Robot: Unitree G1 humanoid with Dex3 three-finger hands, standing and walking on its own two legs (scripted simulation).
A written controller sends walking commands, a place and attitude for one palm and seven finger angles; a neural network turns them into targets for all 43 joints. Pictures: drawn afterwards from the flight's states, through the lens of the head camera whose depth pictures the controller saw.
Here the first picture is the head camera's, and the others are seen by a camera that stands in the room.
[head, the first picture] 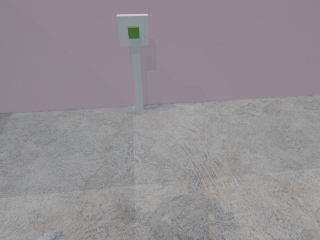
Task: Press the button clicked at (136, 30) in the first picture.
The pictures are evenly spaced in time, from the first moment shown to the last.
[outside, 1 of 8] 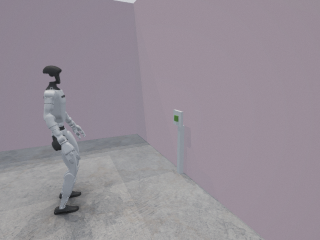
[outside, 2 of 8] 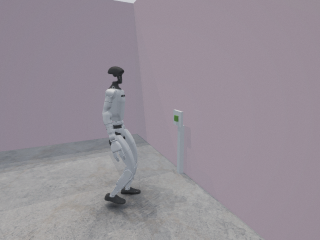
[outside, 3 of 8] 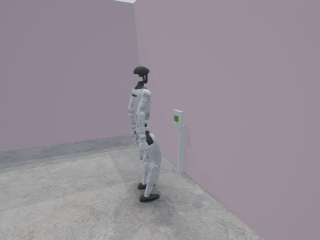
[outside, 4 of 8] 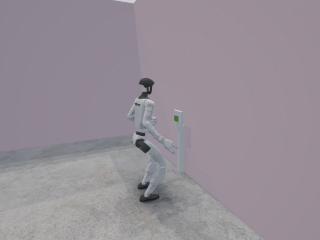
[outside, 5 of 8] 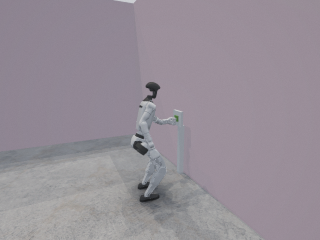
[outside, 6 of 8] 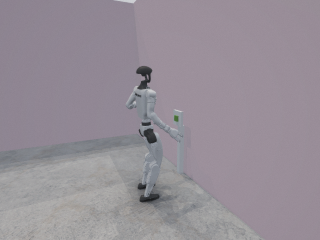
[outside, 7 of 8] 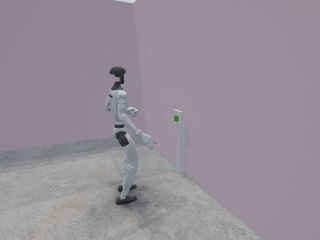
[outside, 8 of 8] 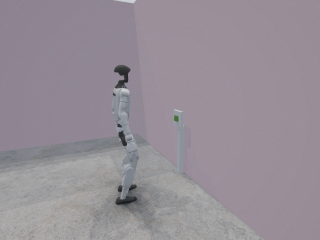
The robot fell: no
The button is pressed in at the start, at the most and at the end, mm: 0 14 0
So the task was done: yes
